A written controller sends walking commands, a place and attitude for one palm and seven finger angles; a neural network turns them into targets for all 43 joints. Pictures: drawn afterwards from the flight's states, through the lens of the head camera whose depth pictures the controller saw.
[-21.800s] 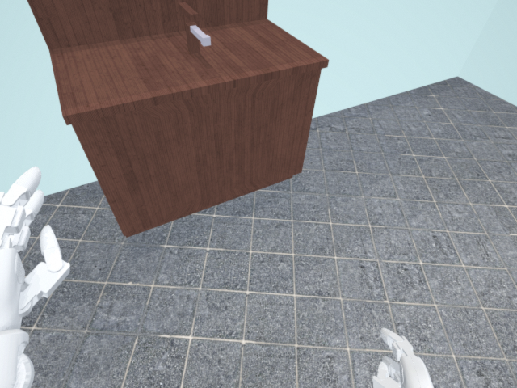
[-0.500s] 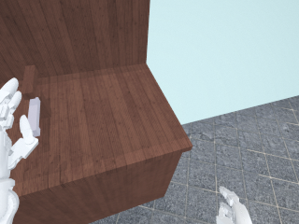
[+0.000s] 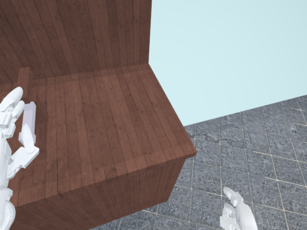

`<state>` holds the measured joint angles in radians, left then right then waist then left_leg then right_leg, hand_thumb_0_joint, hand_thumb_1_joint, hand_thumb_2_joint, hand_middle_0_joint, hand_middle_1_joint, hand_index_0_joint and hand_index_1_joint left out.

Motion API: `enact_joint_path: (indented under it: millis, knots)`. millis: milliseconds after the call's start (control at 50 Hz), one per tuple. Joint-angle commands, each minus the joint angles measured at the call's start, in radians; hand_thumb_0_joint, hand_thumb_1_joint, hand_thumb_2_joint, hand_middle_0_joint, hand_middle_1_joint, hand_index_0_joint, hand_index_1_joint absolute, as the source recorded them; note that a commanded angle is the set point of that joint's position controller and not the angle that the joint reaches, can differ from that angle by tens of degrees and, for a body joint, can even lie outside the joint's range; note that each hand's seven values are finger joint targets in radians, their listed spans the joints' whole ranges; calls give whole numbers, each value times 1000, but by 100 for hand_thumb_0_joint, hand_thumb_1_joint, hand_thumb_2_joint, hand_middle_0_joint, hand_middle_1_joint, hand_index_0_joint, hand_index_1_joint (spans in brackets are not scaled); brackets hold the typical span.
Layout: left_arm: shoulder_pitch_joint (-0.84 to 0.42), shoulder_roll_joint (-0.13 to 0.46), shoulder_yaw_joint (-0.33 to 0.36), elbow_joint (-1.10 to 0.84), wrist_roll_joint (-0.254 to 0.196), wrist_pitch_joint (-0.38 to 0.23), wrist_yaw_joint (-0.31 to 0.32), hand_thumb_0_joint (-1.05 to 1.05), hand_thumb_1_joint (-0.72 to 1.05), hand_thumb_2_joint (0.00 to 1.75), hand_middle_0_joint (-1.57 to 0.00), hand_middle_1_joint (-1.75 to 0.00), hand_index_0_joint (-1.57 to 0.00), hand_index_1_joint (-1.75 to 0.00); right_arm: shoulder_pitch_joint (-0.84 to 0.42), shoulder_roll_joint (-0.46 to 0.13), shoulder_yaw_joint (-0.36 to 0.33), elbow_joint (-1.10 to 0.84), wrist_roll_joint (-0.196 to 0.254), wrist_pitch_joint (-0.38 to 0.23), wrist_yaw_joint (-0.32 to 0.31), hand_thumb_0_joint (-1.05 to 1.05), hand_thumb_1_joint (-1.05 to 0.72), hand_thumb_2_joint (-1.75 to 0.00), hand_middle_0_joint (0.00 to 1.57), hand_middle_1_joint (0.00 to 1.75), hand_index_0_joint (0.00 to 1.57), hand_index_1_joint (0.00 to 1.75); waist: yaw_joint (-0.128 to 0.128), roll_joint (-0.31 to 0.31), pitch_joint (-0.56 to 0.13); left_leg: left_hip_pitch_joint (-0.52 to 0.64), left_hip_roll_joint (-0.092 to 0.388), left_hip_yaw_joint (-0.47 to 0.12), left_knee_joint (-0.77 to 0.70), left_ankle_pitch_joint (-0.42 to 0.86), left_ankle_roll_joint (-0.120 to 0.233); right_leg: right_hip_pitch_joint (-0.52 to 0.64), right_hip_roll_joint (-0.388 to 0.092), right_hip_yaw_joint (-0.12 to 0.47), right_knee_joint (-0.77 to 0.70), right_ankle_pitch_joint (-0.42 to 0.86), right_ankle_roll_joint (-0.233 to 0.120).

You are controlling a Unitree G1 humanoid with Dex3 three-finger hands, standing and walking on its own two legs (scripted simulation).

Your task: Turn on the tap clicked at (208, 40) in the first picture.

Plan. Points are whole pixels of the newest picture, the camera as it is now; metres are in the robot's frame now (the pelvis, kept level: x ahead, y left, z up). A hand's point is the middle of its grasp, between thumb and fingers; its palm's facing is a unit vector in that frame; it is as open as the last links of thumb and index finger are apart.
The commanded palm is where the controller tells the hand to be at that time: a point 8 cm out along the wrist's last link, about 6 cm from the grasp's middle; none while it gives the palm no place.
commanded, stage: come to a stop and stand still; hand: left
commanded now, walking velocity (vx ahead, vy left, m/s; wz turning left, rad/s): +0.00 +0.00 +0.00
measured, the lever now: (27, 137) +0.31 +0.36 +0.04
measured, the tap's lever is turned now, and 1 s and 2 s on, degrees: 0 0 0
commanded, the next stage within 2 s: look again from close up in 1.10 s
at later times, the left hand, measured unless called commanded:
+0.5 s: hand (40, 148) +0.22 +0.24 +0.16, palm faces +0.32 -0.86 -0.39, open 7.5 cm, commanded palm +0.16 +0.28 +0.17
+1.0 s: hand (31, 151) +0.22 +0.26 +0.15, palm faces +0.35 -0.86 -0.37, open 7.5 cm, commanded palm +0.16 +0.29 +0.17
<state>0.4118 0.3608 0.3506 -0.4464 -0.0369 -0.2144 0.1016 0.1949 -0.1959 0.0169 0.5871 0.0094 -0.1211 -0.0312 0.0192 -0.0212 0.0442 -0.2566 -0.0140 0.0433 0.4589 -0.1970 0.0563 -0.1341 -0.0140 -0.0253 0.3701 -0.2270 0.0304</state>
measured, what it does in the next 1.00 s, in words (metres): stands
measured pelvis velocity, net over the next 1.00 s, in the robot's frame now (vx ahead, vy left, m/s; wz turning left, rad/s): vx -0.01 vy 0.01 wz -0.01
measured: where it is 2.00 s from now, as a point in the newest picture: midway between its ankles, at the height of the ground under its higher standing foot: outside the picture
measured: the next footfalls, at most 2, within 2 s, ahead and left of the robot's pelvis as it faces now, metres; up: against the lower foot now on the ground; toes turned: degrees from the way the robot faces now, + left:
none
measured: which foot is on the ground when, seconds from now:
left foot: down 0.00-1.00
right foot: down 0.00-1.00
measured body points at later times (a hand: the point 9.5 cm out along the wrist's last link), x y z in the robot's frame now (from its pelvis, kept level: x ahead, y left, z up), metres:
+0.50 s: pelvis -0.01 +0.01 +0.00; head +0.01 +0.01 +0.44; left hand +0.20 +0.28 +0.19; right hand +0.17 -0.22 -0.08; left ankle +0.03 +0.08 -0.74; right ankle -0.02 -0.14 -0.74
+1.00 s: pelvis -0.01 +0.01 +0.00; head +0.02 +0.04 +0.45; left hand +0.19 +0.30 +0.17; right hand +0.18 -0.21 -0.06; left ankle +0.03 +0.08 -0.74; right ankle -0.02 -0.14 -0.74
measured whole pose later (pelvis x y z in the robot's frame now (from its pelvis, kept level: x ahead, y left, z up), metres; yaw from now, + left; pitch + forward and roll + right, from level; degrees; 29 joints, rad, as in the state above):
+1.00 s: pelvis -0.01 +0.01 +0.00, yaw +0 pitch +0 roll -2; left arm 0.41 0.37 0.36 -0.43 -0.03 -0.24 0.09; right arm 0.19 -0.19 0.02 0.57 0.01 -0.14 -0.03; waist 0.01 -0.03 0.05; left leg -0.27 -0.02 0.06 0.47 -0.20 0.07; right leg -0.15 -0.02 -0.01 0.38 -0.22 0.04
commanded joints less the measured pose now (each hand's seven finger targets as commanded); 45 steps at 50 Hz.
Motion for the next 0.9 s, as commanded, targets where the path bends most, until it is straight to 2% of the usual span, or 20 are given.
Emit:
enact_joint_path:
  millis: [0, 80, 100, 180, 200, 220, 240, 260, 280, 320, 380, 460, 480, 500, 580, 620, 680, 700, 800, 880]
  knots:
    - [-66, 150, 90, -207, -7, -56, 12, 0, 90, 90, -20, -30, -20, -30, -81, -131, -49, -159, -1, -44, -11, 0, -90, -90, 20, 30, 20, 30, -3, 76, -142, 82, 94, -110, -91, 122, -33, 2, -36, 32, -39, 154, -43]
    - [-63, 183, 119, -259, -7, -54, 18, 0, 90, 90, -20, -30, -20, -30, -93, -126, -50, -166, 6, -44, -14, 0, -90, -90, 20, 30, 20, 30, 1, 84, -166, 96, 97, -114, -84, 171, -34, 26, -40, 29, -24, 185, -42]
    - [-53, 153, 92, -236, -11, -54, 13, 0, 90, 90, -20, -30, -20, -30, -81, -132, -48, -164, -1, -41, -13, 0, -90, -90, 20, 30, 20, 30, -2, 78, -157, 86, 96, -118, -93, 168, -34, 21, -34, 24, -28, 178, -41]
    - [-46, 185, 124, -244, -8, -48, 22, 0, 90, 90, -20, -30, -20, -30, -88, -126, -50, -164, 6, -39, -17, 0, -90, -90, 20, 30, 20, 30, 1, 100, -155, 94, 104, -115, -92, 163, -38, 19, -40, 27, -30, 170, -41]
    - [-43, 147, 90, -230, -12, -49, 16, 0, 90, 90, -20, -30, -20, -30, -75, -132, -49, -163, -1, -35, -15, 0, -90, -90, 20, 30, 20, 30, -3, 88, -151, 84, 100, -118, -97, 152, -35, 22, -35, 23, -35, 168, -42]
    - [-55, 163, 100, -243, -11, -48, 17, 0, 90, 90, -20, -30, -20, -30, -75, -129, -52, -171, 3, -37, -15, 0, -90, -90, 20, 30, 20, 30, -3, 102, -153, 84, 103, -123, -101, 149, -39, 27, -39, 28, -30, 165, -44]
    - [-1072, 954, 673, -460, 149, -150, 16, 0, 90, 90, -20, -30, -20, -30, 0, -165, -53, -159, -60, -76, -1, 0, -90, -90, 20, 30, 20, 30, 21, -3, 15, -76, 117, -87, 44, 174, -22, -178, -96, 89, -76, 183, -55]
    - [-484, 308, 247, 113, 52, -111, -27, 0, 90, 90, -20, -30, -20, -30, -49, -43, -16, -82, -26, -74, -5, 0, -90, -90, 20, 30, 20, 30, -7, 12, -176, 98, 65, -107, -45, 281, -28, -122, -91, 67, 24, 200, -93]
    - [-289, 231, 197, -1, 0, -86, -13, 0, 90, 90, -20, -30, -20, -30, -50, -106, -73, -128, 10, -64, 5, 0, -90, -90, 20, 30, 20, 30, 26, 160, -216, 201, 92, -79, -39, 373, -53, -59, -35, 28, 92, 220, -84]
    - [-245, 177, 105, -75, 6, -84, -27, 0, 90, 90, -20, -30, -20, -30, -19, -138, -83, -162, 6, -77, 21, 0, -90, -90, 20, 30, 20, 30, 18, 238, -280, 200, 123, -99, -7, 401, -23, -51, -40, 62, 102, 170, -63]
    - [-25, 85, 32, -189, -10, -75, -29, 0, 90, 90, -20, -30, -20, -30, -62, -123, -71, -180, 17, -75, 56, 0, -90, -90, 20, 30, 20, 30, 24, 140, -246, 131, 133, -102, -32, 314, -15, -11, -32, 39, 82, 149, -48]
    - [17, 199, 145, -194, -10, -71, -11, 0, 90, 90, -20, -30, -20, -30, -78, -131, -65, -193, 7, -63, 32, 0, -90, -90, 20, 30, 20, 30, 15, -86, -146, 21, 86, -83, -51, -4, -39, -43, -50, 63, -22, 47, -50]
    - [6, 260, 215, -199, -11, -71, 5, 0, 90, 90, -20, -30, -20, -30, -92, -131, -62, -187, 10, -53, 17, 0, -90, -90, 20, 30, 20, 30, 13, -84, -131, 28, 81, -83, -58, -31, -42, -68, -55, 62, -33, 13, -53]
    - [0, 227, 201, -160, -19, -75, 2, 0, 90, 90, -20, -30, -20, -30, -87, -128, -61, -189, 5, -48, 6, 0, -90, -90, 20, 30, 20, 30, 4, -89, -112, 22, 77, -90, -61, -62, -37, -93, -57, 65, -49, -32, -55]
    - [-170, 272, 215, -228, -9, -102, 4, 0, 90, 90, -20, -30, -20, -30, -103, -127, -50, -185, 3, -56, -23, 0, -90, -90, 20, 30, 20, 30, -2, 115, -63, -15, 102, -129, -140, -205, -20, -94, -32, 58, -30, -99, -49]
    - [-193, 223, 161, -235, -2, -111, 1, 0, 90, 90, -20, -30, -20, -30, -82, -123, -50, -185, 2, -73, -22, 0, -90, -90, 20, 30, 20, 30, 1, 169, -91, -26, 109, -133, -158, -248, -8, -39, -23, 49, -9, -72, -48]
    - [-161, 155, 93, -232, 4, -108, 0, 0, 90, 90, -20, -30, -20, -30, -77, -120, -49, -168, 4, -100, -13, 0, -90, -90, 20, 30, 20, 30, 4, 142, -127, 26, 98, -114, -130, -192, -12, -28, -29, 50, -30, -27, -48]
    - [-143, 142, 79, -220, 10, -105, 1, 0, 90, 90, -20, -30, -20, -30, -62, -132, -54, -161, -2, -102, -10, 0, -90, -90, 20, 30, 20, 30, 4, 103, -131, 28, 95, -118, -120, -165, -13, -25, -27, 52, -39, -11, -49]
    - [-83, 120, 64, -176, 16, -90, 7, 0, 90, 90, -20, -30, -20, -30, -60, -140, -58, -145, -5, -93, 0, 0, -90, -90, 20, 30, 20, 30, 1, 62, -123, 48, 87, -112, -100, -25, -30, -39, -31, 45, -43, 59, -51]
    - [-91, 203, 150, -200, 12, -93, 13, 0, 90, 90, -20, -30, -20, -30, -81, -133, -56, -153, 0, -78, -8, 0, -90, -90, 20, 30, 20, 30, 3, 79, -118, 43, 94, -116, -107, 25, -35, -24, -30, 36, -28, 89, -48]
